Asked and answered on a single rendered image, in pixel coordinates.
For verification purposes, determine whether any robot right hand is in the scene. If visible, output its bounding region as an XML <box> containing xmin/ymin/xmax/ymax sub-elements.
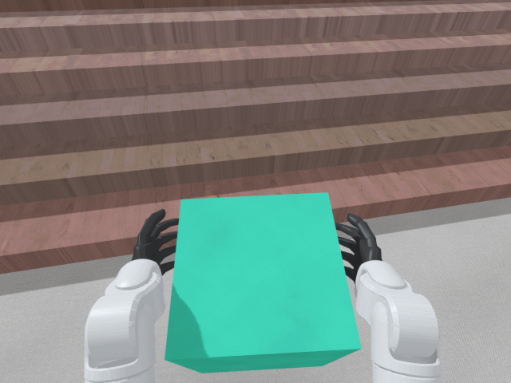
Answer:
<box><xmin>335</xmin><ymin>213</ymin><xmax>382</xmax><ymax>282</ymax></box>

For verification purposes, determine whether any robot left hand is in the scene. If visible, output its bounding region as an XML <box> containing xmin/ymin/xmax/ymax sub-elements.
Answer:
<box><xmin>132</xmin><ymin>209</ymin><xmax>179</xmax><ymax>276</ymax></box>

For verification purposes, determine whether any right robot forearm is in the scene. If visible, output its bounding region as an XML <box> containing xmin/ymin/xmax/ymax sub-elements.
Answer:
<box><xmin>355</xmin><ymin>260</ymin><xmax>442</xmax><ymax>383</ymax></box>

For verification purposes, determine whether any carton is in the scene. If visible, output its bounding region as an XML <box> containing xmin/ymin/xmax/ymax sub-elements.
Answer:
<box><xmin>164</xmin><ymin>192</ymin><xmax>362</xmax><ymax>373</ymax></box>

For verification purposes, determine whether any left robot forearm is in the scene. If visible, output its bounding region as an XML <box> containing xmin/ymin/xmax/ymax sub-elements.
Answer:
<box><xmin>84</xmin><ymin>259</ymin><xmax>165</xmax><ymax>383</ymax></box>

